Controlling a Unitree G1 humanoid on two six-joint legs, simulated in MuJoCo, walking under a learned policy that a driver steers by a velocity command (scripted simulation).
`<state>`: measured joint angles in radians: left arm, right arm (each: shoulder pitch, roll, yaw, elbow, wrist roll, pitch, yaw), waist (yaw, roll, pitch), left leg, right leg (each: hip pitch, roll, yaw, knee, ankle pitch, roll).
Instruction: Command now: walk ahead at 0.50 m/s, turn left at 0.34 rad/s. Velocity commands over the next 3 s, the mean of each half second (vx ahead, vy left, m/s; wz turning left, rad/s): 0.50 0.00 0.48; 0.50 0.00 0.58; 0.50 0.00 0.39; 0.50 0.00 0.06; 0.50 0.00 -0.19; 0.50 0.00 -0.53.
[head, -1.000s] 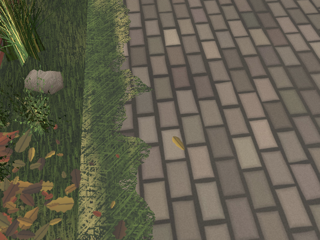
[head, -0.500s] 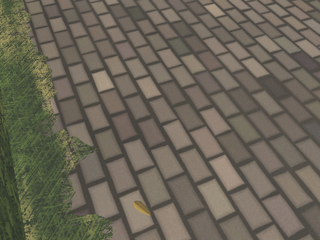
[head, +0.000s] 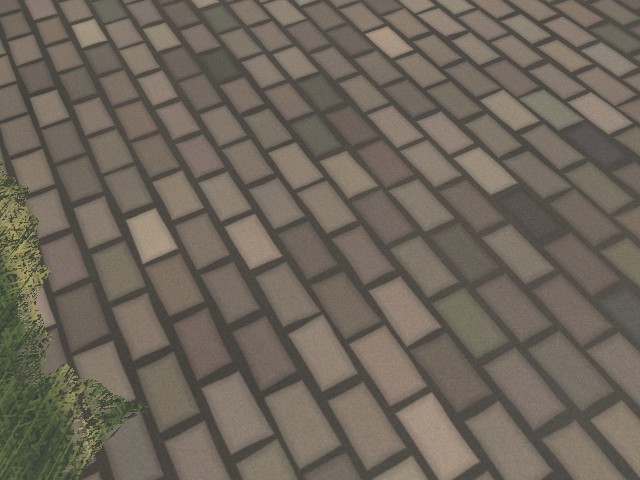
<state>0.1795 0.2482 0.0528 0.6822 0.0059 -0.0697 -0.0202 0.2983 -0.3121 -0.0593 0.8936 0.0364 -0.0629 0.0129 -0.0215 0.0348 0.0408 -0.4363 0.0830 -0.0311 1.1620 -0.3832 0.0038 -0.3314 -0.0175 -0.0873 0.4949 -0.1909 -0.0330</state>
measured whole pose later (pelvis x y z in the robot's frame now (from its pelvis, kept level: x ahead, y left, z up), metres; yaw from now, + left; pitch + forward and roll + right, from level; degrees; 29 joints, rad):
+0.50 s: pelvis +0.26 +0.08 -0.01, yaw +18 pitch +1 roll -1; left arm 0.21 0.28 0.07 0.79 -0.02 -0.10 0.01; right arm 0.19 -0.30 -0.08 0.76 0.02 -0.05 0.04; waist 0.00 0.00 0.07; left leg -0.41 -0.07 0.02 0.58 -0.20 0.10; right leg -0.36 -0.06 0.02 1.22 -0.43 0.01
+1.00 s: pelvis +0.55 +0.13 +0.00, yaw +35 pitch +2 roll -1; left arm 0.16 0.26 0.06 0.73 0.01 -0.11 -0.02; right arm 0.32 -0.30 -0.07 0.72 0.03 -0.02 -0.01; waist -0.01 0.04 0.02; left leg -0.42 -0.02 -0.10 1.19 -0.40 0.02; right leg -0.33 0.03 -0.04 0.48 -0.18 -0.02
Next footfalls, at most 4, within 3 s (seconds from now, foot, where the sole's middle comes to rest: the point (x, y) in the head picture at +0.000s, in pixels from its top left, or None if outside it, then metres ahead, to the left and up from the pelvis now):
0.38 left None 0.35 0.17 -0.77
0.86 right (302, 379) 0.68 0.09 -0.77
1.38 left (133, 365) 0.73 0.48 -0.77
1.92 right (134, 236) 1.12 0.54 -0.77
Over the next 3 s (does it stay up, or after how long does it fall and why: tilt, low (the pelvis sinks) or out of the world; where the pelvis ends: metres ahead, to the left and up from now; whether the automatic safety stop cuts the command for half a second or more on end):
stays up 1.36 0.84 -0.02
